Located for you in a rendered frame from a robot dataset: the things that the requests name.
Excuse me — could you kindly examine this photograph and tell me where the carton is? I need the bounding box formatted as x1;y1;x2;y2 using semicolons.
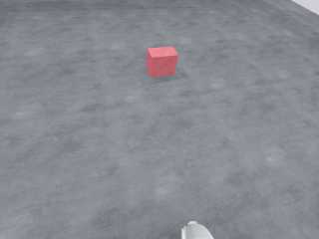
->
147;46;178;78

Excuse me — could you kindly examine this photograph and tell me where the robot right thigh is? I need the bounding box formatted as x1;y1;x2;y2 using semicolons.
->
181;223;213;239

